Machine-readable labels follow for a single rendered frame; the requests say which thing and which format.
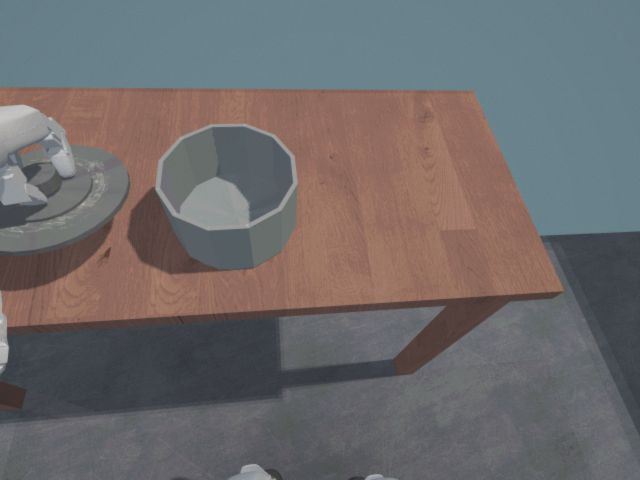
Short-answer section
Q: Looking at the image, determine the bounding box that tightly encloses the table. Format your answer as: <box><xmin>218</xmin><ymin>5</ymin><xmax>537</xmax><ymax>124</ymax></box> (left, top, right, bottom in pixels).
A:
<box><xmin>0</xmin><ymin>87</ymin><xmax>564</xmax><ymax>411</ymax></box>

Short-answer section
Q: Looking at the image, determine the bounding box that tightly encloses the pot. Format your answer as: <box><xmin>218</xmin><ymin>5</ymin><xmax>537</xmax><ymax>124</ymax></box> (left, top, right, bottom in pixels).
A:
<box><xmin>155</xmin><ymin>124</ymin><xmax>298</xmax><ymax>270</ymax></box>

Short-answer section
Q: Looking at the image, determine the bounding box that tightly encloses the left robot shin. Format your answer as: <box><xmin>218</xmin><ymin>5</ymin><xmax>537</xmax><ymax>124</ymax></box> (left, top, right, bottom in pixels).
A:
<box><xmin>240</xmin><ymin>464</ymin><xmax>268</xmax><ymax>476</ymax></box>

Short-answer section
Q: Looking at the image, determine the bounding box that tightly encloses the left robot hand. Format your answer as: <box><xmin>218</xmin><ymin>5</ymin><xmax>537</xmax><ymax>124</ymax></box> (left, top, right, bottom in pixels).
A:
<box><xmin>0</xmin><ymin>105</ymin><xmax>76</xmax><ymax>205</ymax></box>

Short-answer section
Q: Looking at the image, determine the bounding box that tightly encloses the lid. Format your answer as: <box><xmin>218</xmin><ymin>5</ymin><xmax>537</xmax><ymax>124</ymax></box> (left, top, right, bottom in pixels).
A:
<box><xmin>0</xmin><ymin>145</ymin><xmax>130</xmax><ymax>256</ymax></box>

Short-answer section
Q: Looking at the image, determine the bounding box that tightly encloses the knob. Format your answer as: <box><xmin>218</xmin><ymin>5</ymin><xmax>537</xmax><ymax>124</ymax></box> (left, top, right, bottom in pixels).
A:
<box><xmin>21</xmin><ymin>162</ymin><xmax>62</xmax><ymax>195</ymax></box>

